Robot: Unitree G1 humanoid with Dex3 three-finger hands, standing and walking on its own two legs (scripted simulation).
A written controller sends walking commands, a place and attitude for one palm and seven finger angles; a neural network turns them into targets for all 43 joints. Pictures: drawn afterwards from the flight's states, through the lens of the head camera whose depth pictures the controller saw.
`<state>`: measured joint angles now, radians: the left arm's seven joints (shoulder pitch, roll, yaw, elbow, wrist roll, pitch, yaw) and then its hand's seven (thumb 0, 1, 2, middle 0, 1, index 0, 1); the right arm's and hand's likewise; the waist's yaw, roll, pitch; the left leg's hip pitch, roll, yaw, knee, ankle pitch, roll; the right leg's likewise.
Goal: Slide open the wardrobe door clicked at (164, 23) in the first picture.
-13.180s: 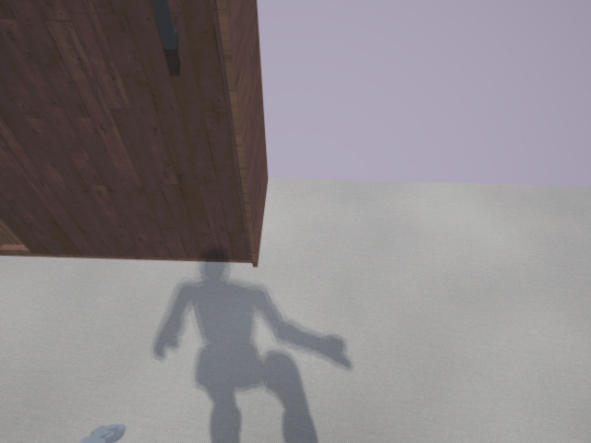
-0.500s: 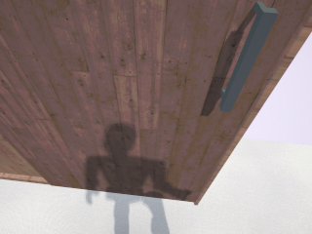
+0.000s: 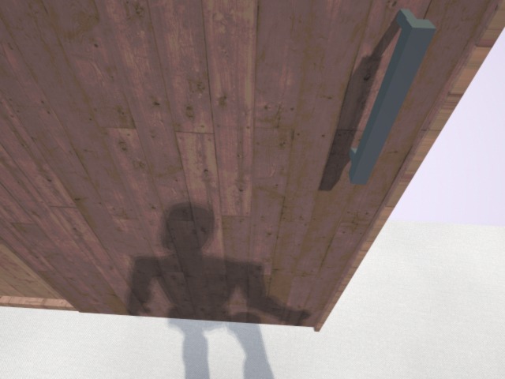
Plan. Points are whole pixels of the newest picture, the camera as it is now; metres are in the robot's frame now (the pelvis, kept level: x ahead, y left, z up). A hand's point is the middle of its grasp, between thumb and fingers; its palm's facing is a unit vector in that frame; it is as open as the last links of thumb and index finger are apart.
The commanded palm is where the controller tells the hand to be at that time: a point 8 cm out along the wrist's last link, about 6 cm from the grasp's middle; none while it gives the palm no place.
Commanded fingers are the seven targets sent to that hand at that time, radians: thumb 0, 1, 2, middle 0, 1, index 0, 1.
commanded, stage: look again from close up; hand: right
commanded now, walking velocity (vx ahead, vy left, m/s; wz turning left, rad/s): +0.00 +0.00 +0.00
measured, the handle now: (378, 108) +0.41 -0.13 +0.25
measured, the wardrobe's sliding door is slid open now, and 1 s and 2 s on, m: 0.00 0.00 0.00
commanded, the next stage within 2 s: raise the hand with hooked fingers in 0.68 s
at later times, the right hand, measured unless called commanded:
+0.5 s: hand out of the picture +0.07 -0.23 -0.16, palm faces -0.01 +0.95 -0.31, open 7.4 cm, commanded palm none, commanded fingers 0.00 -0.90 -0.90 0.20 0.30 0.20 0.30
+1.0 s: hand (434, 342) +0.19 -0.24 +0.02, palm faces +0.23 +0.96 -0.12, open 7.7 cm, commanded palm +0.11 -0.28 -0.02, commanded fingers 0.00 -0.62 -0.78 0.22 0.48 0.22 0.48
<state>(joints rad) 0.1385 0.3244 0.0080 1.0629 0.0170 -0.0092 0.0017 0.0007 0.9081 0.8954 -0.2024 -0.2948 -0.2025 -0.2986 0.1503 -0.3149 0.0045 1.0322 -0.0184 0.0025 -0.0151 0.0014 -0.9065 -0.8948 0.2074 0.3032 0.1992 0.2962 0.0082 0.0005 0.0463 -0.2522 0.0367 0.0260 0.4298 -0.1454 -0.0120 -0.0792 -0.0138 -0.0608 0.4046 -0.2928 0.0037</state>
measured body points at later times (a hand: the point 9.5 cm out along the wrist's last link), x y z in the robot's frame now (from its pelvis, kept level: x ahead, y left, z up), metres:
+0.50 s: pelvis +0.00 +0.00 +0.00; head +0.01 +0.00 +0.45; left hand +0.05 +0.28 -0.14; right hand +0.07 -0.28 -0.14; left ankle +0.05 +0.13 -0.74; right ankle -0.05 -0.12 -0.74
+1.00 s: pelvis -0.01 +0.01 -0.02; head +0.00 +0.02 +0.43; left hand +0.14 +0.25 -0.11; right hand +0.17 -0.29 +0.03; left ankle +0.06 +0.13 -0.74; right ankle -0.04 -0.12 -0.74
